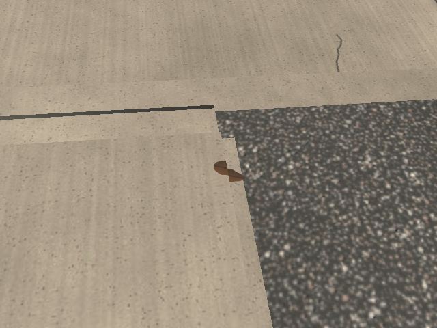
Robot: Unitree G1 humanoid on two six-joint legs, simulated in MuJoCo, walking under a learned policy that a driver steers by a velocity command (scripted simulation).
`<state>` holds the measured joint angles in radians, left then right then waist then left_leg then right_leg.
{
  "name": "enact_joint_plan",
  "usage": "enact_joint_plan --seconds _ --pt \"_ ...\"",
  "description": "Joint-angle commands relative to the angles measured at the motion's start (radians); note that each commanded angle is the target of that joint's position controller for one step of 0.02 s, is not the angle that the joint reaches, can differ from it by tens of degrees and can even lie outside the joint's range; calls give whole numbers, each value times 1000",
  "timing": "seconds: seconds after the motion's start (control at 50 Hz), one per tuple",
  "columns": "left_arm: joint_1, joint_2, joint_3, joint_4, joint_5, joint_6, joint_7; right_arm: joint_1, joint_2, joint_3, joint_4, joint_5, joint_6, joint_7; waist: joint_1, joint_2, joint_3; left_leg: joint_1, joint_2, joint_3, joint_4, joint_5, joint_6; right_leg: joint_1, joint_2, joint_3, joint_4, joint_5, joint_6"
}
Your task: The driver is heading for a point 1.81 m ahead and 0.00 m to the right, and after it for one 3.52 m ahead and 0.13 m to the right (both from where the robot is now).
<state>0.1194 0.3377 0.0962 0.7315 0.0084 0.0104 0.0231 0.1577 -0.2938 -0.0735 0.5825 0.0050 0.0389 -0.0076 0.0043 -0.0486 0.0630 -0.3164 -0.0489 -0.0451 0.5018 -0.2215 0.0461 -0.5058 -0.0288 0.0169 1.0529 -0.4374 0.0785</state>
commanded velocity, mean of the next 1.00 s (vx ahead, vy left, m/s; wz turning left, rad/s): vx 0.00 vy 0.00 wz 0.21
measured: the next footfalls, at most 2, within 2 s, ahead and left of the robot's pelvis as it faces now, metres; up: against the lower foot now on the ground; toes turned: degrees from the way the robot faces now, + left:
right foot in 0.28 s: +0.07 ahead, -0.12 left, +0.00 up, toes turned +11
left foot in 0.58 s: -0.02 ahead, +0.14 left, +0.00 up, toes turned +6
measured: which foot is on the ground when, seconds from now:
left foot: down 0.00-0.30, up 0.32-0.56, down 0.58-1.00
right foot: up 0.00-0.26, down 0.28-1.00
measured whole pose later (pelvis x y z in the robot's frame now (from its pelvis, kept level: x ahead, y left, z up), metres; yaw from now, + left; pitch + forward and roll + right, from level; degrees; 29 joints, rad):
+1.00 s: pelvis -0.02 +0.02 +0.00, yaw +10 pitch -2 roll +0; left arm 0.24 0.24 0.03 0.79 0.01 0.00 0.03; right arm 0.22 -0.20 -0.01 0.83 -0.01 0.00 -0.02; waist 0.02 -0.01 0.03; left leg -0.19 -0.03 -0.06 0.54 -0.32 0.01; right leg -0.24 -0.04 0.03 0.51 -0.25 0.05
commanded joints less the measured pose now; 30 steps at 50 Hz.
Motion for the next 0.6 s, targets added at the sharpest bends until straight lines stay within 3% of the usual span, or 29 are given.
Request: enact_joint_plan --seconds 0.02,0.12,0.2,0.26,0.28,0.3,0.32,0.34,0.36,0.4,0.42,0.46,0.48,0.5,0.54,0.56,0.58,0.6 --pt "-7 63 13 -79 4 -12 4 -59 -149 -38 -77 -5 -16 -21 9 177 -178 151 231 -261 -134 408 203 -54 18 30 19 48 15" --pt "-45 31 -7 -108 -2 -14 -4 -34 -173 -46 -71 0 -4 -27 -20 192 -167 141 217 -350 -115 266 200 0 48 48 -205 45 3" --pt "-18 41 -8 -111 -12 -22 -18 -36 -156 -34 -61 -2 2 -19 -30 204 -170 113 221 -405 -93 239 190 103 51 35 -327 52 -22" --pt "38 10 -14 -104 -6 -34 -30 -63 -123 -16 -52 8 6 -19 21 190 -161 54 168 -392 -53 200 135 279 52 10 -606 235 -62" --pt "49 36 -10 -109 11 -37 -29 -30 -97 -8 -44 2 3 -20 14 139 -164 -1 128 -362 -13 91 82 365 -21 75 -660 340 -91" --pt "24 117 1 -126 30 -35 -25 29 -68 -1 -43 -11 -5 -20 -51 -71 -161 -95 10 -217 127 -119 12 407 -192 268 -698 476 -182" --pt "11 78 -12 -122 44 -38 -25 -10 -100 -9 -52 -13 -12 -25 -38 -199 -126 -101 -31 -128 218 -321 -43 291 -318 423 -763 489 -331" --pt "-22 44 -23 -140 37 -44 -22 -27 -154 -27 -45 -14 -13 -28 -18 -153 -102 -103 1 -126 369 -368 -81 270 -329 426 -780 464 -370" --pt "-27 48 -22 -138 26 -45 -16 -29 -164 -37 -30 -5 -10 -29 -16 -115 -97 -135 -3 -120 465 -358 -103 289 -297 388 -770 450 -356" --pt "-40 50 -22 -133 2 -45 -7 2 -125 -35 3 -4 3 -32 -21 -62 -88 -170 15 -135 540 -302 -136 325 -249 308 -740 461 -313" --pt "-44 36 -28 -131 -1 -41 -6 16 -88 -25 17 -1 7 -30 -27 -54 -89 -149 18 -116 514 -287 -147 321 -213 252 -727 501 -296" --pt "-54 19 -32 -128 0 -27 -10 14 -24 0 28 0 5 -23 -24 -91 -106 -73 43 -42 341 -260 -158 328 -147 160 -701 536 -268" --pt "-30 19 -31 -122 -1 -20 -11 -11 -3 11 27 -1 1 -21 -1 -114 -115 -39 48 -17 246 -257 -157 343 -137 147 -687 551 -269" --pt "2 27 -28 -113 -3 -13 -12 -19 -5 12 30 1 -1 -19 14 -126 -128 -9 45 0 157 -235 -155 365 -139 154 -672 553 -275" --pt "24 31 -30 -102 -18 -5 -13 26 -23 8 63 3 -6 -14 -7 -117 -138 106 30 33 -106 -13 -129 359 -128 154 -642 524 -253" --pt "65 29 -31 -90 -19 -12 -15 30 -51 5 68 -6 -7 -14 2 -95 -141 174 46 0 -155 85 -105 328 -123 158 -644 491 -216" --pt "83 23 -36 -91 -5 -25 -20 34 -109 -3 57 -16 -8 -20 17 -20 -159 244 120 -81 -123 257 -72 275 -101 134 -619 422 -163" --pt "107 -1 -43 -98 10 -40 -26 23 -151 -14 78 -18 -7 -22 65 131 -159 202 138 -101 -54 216 -18 263 -25 48 -624 294 -110"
